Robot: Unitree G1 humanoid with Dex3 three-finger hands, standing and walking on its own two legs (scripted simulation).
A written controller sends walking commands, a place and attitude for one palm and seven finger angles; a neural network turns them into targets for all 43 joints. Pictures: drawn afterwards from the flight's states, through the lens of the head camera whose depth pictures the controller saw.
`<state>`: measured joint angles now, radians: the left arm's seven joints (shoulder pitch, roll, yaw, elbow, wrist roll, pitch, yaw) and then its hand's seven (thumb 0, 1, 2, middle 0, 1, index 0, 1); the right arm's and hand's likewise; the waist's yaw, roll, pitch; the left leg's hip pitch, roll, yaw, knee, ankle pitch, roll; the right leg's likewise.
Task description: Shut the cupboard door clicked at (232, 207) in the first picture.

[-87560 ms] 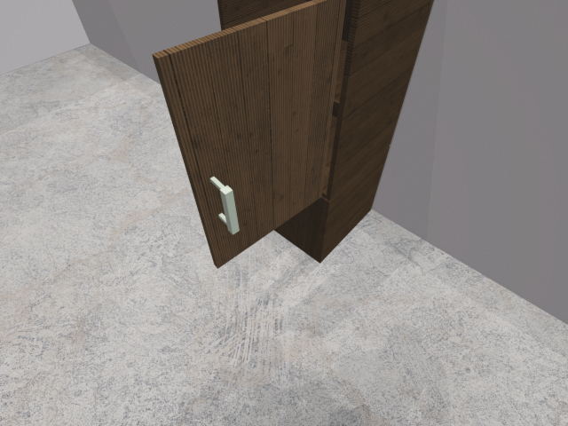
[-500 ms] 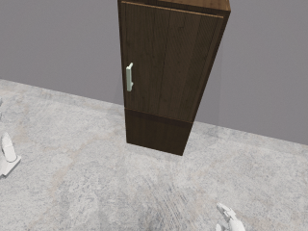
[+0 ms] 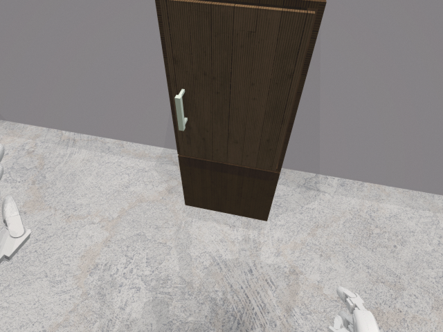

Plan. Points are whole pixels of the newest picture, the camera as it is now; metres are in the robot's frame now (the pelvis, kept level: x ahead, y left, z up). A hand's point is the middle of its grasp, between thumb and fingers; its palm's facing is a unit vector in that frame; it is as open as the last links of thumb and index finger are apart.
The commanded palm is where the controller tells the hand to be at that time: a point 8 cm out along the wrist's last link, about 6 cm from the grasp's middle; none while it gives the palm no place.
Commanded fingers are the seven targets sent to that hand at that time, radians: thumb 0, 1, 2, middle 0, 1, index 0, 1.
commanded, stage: let the arm hang, fingers relaxed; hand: left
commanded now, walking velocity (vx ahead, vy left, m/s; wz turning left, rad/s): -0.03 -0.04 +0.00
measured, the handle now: (182, 110) +0.82 +0.17 -0.09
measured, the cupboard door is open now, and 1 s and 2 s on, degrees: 0 0 0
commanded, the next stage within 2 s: look to check the result in 1.20 s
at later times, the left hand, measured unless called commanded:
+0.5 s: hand out of the picture -0.03 +0.19 -0.18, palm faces +0.06 -0.98 -0.19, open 6.9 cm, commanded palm none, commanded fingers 0.00 0.90 0.90 -0.20 -0.30 -0.20 -0.30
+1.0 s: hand out of the picture -0.03 +0.20 -0.17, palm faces +0.05 -0.98 -0.20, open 7.3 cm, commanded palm none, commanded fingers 0.00 0.90 0.90 -0.20 -0.30 -0.20 -0.30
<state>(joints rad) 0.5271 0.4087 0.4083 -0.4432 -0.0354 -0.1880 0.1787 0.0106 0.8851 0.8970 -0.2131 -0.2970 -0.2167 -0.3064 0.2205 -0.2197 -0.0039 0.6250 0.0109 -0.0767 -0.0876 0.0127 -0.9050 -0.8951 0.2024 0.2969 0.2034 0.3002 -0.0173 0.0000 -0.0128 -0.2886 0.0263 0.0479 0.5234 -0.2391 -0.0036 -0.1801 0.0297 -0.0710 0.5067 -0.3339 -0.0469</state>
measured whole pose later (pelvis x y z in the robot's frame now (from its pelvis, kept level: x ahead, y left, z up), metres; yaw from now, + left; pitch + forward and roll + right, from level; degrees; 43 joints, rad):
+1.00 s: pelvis -0.03 +0.02 +0.01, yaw +1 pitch -2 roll +0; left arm 0.29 0.16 0.02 1.12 0.02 0.00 0.03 0.00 0.91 0.90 -0.20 -0.29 -0.20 -0.30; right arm 0.27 -0.16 0.00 1.11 -0.02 0.01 -0.03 0.01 -0.92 -0.89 0.20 0.30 0.21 0.30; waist -0.01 0.01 0.00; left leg -0.24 -0.01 0.05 0.41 -0.14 0.03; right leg -0.14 0.00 -0.07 0.43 -0.25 -0.02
